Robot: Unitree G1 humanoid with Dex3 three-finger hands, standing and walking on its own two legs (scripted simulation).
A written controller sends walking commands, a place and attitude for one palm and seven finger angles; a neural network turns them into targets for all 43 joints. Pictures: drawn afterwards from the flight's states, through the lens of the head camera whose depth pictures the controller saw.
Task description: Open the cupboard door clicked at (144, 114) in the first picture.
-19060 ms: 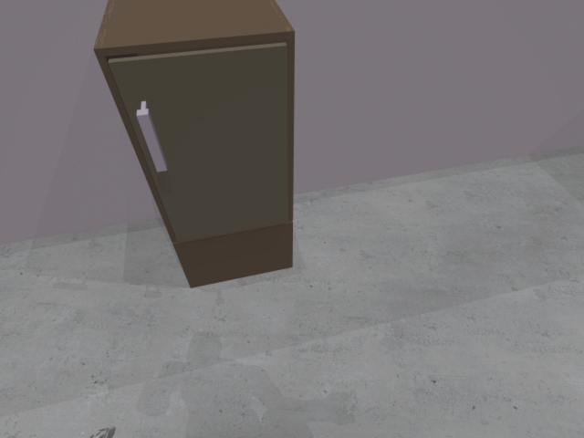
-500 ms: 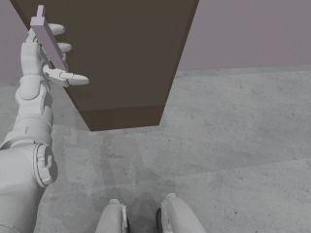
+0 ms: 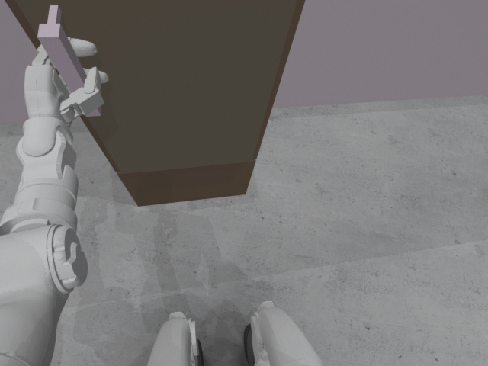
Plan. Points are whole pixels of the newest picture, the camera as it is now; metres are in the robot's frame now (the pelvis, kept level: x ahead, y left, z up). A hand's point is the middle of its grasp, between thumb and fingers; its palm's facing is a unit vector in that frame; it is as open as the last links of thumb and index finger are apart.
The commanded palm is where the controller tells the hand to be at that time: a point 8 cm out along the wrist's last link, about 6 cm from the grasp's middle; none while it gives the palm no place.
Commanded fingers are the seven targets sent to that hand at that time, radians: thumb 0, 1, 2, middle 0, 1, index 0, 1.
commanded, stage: close the thumb around the handle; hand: left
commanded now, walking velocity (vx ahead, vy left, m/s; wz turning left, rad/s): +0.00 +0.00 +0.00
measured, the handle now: (76, 66) +0.57 +0.21 +0.07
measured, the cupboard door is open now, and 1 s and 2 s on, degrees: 0 39 43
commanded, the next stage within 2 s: pull the door open along its arc in 0.08 s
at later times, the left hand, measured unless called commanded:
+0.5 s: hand (97, 108) +0.50 +0.17 +0.07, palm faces +0.06 -1.00 -0.01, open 5.7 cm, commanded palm +0.44 +0.21 +0.06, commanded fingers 0.00 0.90 0.90 -0.40 -1.35 -0.40 -1.35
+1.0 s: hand (179, 208) +0.33 +0.06 +0.07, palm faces +0.38 -0.93 +0.01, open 6.1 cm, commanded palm +0.25 +0.12 +0.06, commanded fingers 0.00 0.90 0.90 -0.40 -1.35 -0.40 -1.35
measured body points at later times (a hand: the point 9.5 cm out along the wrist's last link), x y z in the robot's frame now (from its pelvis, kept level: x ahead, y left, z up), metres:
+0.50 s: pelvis +0.01 +0.00 +0.01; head +0.15 +0.01 +0.44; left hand +0.49 +0.23 +0.07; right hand +0.02 -0.26 -0.10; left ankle +0.01 +0.09 -0.64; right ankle +0.02 -0.12 -0.64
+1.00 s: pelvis +0.02 -0.03 +0.03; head +0.08 -0.03 +0.48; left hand +0.31 +0.11 +0.07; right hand +0.22 -0.22 -0.07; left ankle +0.01 +0.09 -0.64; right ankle +0.02 -0.12 -0.64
